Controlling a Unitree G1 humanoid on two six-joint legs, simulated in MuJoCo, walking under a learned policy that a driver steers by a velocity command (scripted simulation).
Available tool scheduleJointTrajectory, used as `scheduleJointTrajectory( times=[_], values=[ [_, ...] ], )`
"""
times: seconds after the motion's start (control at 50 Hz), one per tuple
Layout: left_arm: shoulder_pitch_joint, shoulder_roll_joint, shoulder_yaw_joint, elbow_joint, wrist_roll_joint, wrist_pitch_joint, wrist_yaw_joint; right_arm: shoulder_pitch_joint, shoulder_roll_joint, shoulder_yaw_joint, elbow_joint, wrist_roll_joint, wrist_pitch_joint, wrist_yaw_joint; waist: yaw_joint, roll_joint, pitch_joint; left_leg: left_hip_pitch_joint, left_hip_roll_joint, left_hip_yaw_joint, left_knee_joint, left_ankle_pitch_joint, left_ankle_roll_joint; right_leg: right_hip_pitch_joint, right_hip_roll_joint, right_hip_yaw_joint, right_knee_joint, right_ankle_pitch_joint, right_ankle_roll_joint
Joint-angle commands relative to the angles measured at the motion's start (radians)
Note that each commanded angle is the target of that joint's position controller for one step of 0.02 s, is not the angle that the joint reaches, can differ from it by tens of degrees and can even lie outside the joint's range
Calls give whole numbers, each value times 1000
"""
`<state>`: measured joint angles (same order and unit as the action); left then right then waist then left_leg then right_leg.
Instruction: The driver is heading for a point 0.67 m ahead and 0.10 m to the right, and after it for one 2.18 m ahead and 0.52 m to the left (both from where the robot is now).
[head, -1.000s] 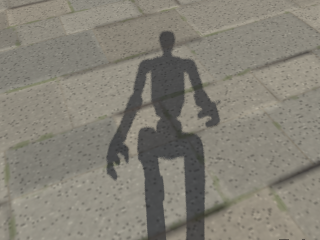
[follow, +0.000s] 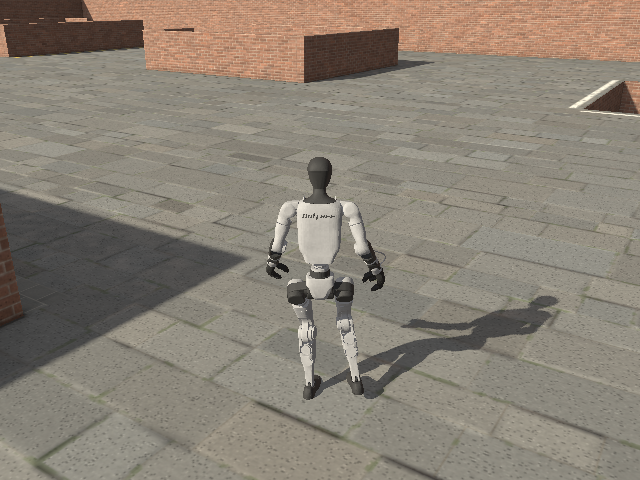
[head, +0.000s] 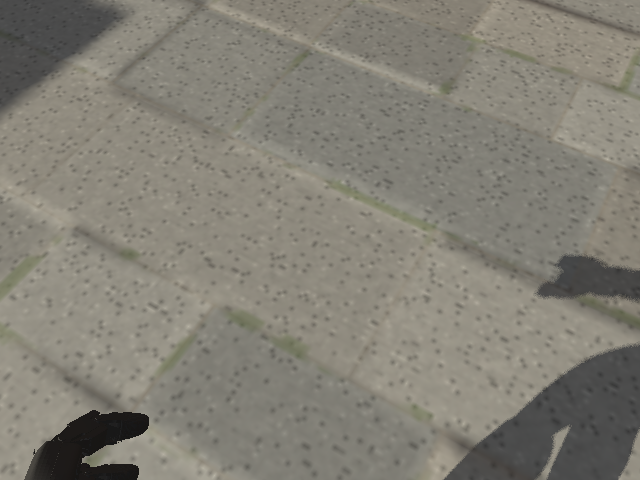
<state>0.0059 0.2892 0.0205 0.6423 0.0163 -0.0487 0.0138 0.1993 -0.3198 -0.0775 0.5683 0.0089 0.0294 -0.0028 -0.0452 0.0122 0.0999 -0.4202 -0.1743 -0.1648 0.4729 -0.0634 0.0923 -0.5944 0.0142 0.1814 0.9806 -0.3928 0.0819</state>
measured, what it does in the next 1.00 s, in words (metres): walks ahead: right foot, then left foot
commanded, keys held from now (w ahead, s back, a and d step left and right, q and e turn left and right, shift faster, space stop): q+shift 0.10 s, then e+shift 0.26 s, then w+e+shift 0.38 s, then w+q+shift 0.26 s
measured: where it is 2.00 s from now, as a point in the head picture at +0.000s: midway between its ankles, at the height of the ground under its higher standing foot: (461, 312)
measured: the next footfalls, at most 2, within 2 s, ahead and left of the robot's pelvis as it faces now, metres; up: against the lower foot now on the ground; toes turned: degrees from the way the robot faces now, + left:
right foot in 0.16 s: +0.18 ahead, -0.17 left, +0.00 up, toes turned +18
left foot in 0.50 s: +0.05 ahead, +0.04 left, +0.00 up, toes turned -3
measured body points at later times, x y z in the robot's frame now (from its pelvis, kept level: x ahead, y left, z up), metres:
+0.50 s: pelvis +0.06 -0.08 +0.01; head +0.09 -0.08 +0.46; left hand +0.17 +0.21 -0.09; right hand +0.23 -0.35 -0.09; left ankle +0.01 +0.03 -0.73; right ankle +0.14 -0.18 -0.73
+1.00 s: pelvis +0.29 -0.23 -0.03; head +0.34 -0.23 +0.41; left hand +0.58 -0.06 -0.09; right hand +0.15 -0.46 -0.16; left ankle +0.06 +0.03 -0.65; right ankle +0.36 -0.37 -0.73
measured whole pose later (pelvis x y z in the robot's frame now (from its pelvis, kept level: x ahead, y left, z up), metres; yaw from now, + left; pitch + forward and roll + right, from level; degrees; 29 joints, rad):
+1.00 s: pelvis +0.29 -0.23 -0.03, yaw -11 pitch +3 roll +0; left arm 0.04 0.26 0.01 0.53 -0.01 -0.06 -0.04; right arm 0.55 -0.25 -0.02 0.93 0.03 -0.07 0.01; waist -0.08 -0.01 0.05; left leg 0.00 0.15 -0.05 0.92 -0.46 0.00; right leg -0.60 -0.06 -0.05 0.80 -0.24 -0.02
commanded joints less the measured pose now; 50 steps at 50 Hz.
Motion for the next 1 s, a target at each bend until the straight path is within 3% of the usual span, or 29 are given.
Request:
scheduleJointTrajectory(
  times=[0.02,0.1,0.14,0.16,0.18,0.2,0.22,0.24,0.26,0.28,0.32,0.36,0.4,0.44,0.46,0.48,0.5,0.52,0.54,0.58,0.64,0.74,0.84,0.9,0.92,0.94,0.96,0.98,1.0],
  values=[
    [118,86,33,-11,-9,15,-1,-70,-186,-63,-90,9,14,-34,74,27,-288,78,209,-287,-87,258,145,180,60,-51,-135,128,22],
    [60,94,45,-27,-15,23,-6,-66,-161,-60,-90,12,31,-35,47,123,-233,48,178,-364,-83,-45,83,255,74,-29,-315,175,8],
    [135,105,55,1,-11,13,-12,-78,-115,-43,-85,7,28,-34,72,157,-259,77,183,-344,4,-76,49,356,29,-49,-458,295,-19],
    [137,114,60,2,1,10,-14,-31,-62,-26,-67,5,24,-31,58,117,-258,53,141,-297,89,-192,13,425,-36,-28,-540,367,-57],
    [89,153,58,-38,30,16,-12,74,13,1,-41,-12,22,-28,2,-107,-262,-13,20,-155,334,-502,-49,486,-254,218,-640,450,-146],
    [63,199,69,-42,66,20,-10,110,-56,-20,-56,-7,11,-27,-40,-298,-193,-100,-31,-90,512,-621,-103,374,-373,480,-727,401,-313],
    [12,135,52,-63,57,15,-11,108,-110,-31,-23,-10,1,-31,-37,-236,-168,-74,41,-126,601,-531,-135,303,-346,520,-745,226,-339],
    [-26,60,27,-66,33,15,-16,79,-124,-34,7,-17,7,-31,-33,-136,-138,-35,88,-98,585,-444,-159,265,-266,383,-722,92,-283],
    [-30,51,21,-64,7,22,-20,57,-97,-29,21,-33,14,-31,-29,-104,-132,-13,116,-22,555,-401,-185,263,-192,314,-711,17,-235],
    [-19,94,34,-62,-18,33,-21,29,-82,-26,9,-40,13,-29,-10,-119,-104,-21,123,27,532,-376,-200,259,-154,307,-707,32,-226],
    [69,182,71,-54,-30,57,-12,-42,-65,-21,-7,-20,1,-26,39,-145,-81,-30,99,88,446,-386,-197,300,-109,292,-696,105,-221],
    [137,181,81,-49,-26,68,-5,-73,-39,-13,-5,-6,-7,-30,68,-181,-116,-16,84,79,338,-410,-182,389,-106,325,-686,111,-227],
    [185,178,85,-42,-42,76,6,-44,-44,-15,4,4,-20,-25,54,-245,-192,77,61,96,210,-447,-158,410,-95,377,-744,-189,-235],
    [177,187,94,-51,-58,84,19,30,-65,-22,41,14,-44,-12,9,-302,-182,245,59,107,24,-394,-108,319,-68,397,-809,-284,-216],
    [130,176,94,-72,-64,86,24,110,-83,-27,85,1,-55,-9,-38,-303,-152,389,74,134,-168,-261,-71,229,-6,345,-816,-235,-156],
    [75,141,90,-103,-67,84,27,216,-124,-39,142,-17,-62,-12,-82,-249,-138,615,142,141,-318,-135,-36,52,78,239,-721,-171,-59],
    [200,41,71,-64,-71,84,22,179,-128,-41,142,-1,-66,-17,-18,32,-218,777,383,-59,-208,-237,-18,-101,122,96,-317,-173,-69],
    [150,66,72,-128,-78,58,16,98,-167,-43,104,-32,-78,-12,-15,186,-137,645,576,-316,-242,-456,75,-349,77,46,-167,-54,-88],
    [106,115,78,-152,-76,39,6,41,-143,-41,88,-37,-97,-17,-2,193,-83,567,620,-352,-282,-571,112,-411,-23,17,-51,27,-83],
    [153,119,83,-114,-49,30,-10,10,-73,-17,86,-10,-119,-33,14,151,-67,577,513,-187,-295,-458,35,-421,-39,-24,103,135,-66],
    [150,91,71,-117,-44,22,-34,102,-78,-6,114,-23,-134,-31,-20,99,-25,509,448,10,-307,-289,15,-432,-80,-93,269,240,-49],
    [60,74,51,-158,-61,29,-53,166,-95,-1,155,-39,-128,-12,-43,99,85,415,433,192,-359,-208,23,-430,-133,-138,212,345,-38],
    [-90,9,9,-215,-65,-5,-89,268,-118,4,239,8,-108,2,-47,26,179,445,500,204,-471,-69,84,-304,-122,-209,-139,297,-120],
    [-36,69,31,-221,-52,-24,-96,280,-195,-7,270,19,-101,7,42,123,58,483,505,228,-285,640,76,36,-18,-287,-272,158,-166],
    [146,133,64,-189,-58,-21,-84,278,-211,-6,290,8,-102,5,164,170,-76,422,500,240,-84,884,59,330,29,-299,-291,153,-190],
    [384,204,102,-126,-63,-7,-61,248,-209,2,290,4,-114,2,311,172,-207,224,446,246,186,841,19,700,3,-243,-299,195,-204],
    [537,307,124,-78,-36,8,-27,294,-55,40,247,-13,-132,10,297,-30,-412,-139,321,196,599,108,-36,1132,-264,124,-290,-67,-233],
    [594,328,116,-73,-1,-8,-25,320,1,56,220,28,-165,16,257,-268,-697,-190,196,-4,891,-426,-42,1162,-452,581,-563,-443,-288],
    [551,230,89,-48,3,-24,-39,190,-89,21,192,73,-168,6,267,-173,-517,-293,221,-37,972,-382,-37,1011,-421,533,-676,-465,-227]
  ],
)
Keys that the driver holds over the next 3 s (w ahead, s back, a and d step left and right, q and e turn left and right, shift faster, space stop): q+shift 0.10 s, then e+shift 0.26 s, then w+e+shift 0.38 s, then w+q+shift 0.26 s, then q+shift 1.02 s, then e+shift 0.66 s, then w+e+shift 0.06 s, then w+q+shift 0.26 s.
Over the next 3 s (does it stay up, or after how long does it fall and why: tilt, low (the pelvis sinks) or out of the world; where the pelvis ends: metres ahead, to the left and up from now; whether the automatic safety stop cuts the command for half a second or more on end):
stays up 0.85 -0.33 0.02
